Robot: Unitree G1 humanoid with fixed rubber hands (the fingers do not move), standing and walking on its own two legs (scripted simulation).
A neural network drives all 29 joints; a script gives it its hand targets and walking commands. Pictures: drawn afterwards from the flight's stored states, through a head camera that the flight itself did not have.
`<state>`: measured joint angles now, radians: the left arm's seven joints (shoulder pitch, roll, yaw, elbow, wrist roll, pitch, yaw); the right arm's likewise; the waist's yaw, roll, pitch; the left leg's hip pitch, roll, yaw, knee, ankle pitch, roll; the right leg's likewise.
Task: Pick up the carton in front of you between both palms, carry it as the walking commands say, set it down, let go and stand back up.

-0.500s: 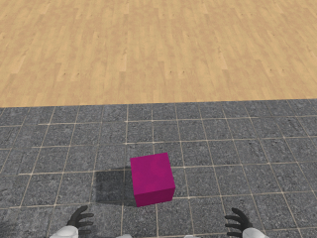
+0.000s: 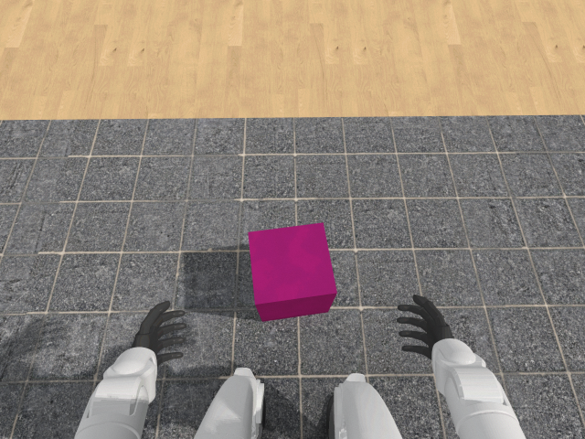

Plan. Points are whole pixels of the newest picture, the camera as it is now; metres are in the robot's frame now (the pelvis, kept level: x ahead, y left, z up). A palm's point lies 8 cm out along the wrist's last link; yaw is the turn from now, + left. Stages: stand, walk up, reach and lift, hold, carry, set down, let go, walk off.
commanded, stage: reach and lift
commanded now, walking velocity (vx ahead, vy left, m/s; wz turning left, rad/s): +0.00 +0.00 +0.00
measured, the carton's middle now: (290, 275) +0.49 +0.03 -0.57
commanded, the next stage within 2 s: none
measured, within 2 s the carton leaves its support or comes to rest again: neither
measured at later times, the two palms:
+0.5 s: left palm (179, 248) +0.40 +0.22 -0.13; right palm (400, 225) +0.46 -0.16 -0.13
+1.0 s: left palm (197, 234) +0.46 +0.22 -0.22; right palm (379, 212) +0.53 -0.15 -0.23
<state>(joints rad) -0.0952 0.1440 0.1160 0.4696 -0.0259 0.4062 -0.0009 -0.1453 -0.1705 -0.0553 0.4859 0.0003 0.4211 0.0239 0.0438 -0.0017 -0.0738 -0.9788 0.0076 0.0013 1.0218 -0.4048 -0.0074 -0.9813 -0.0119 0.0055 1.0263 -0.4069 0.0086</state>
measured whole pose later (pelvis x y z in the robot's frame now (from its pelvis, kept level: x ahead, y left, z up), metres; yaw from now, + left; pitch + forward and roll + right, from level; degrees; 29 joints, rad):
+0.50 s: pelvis -0.05 -0.01 -0.04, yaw +0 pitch +35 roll +1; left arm -0.95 0.16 0.31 0.79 -0.05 0.30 0.13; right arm -1.11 -0.31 -0.17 0.99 0.01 0.32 -0.01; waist 0.10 -0.02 0.02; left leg -1.41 0.01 0.00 1.13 -0.33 -0.02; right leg -1.42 0.01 0.03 1.15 -0.33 0.00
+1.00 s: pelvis -0.02 -0.01 -0.08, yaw +2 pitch +53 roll +2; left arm -1.10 0.12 0.52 0.82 0.10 0.10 0.04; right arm -1.28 -0.29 -0.34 1.02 -0.16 0.13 0.02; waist 0.09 -0.03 -0.10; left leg -1.77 -0.02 -0.02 1.22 -0.38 -0.04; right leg -1.79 0.03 0.06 1.25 -0.39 0.02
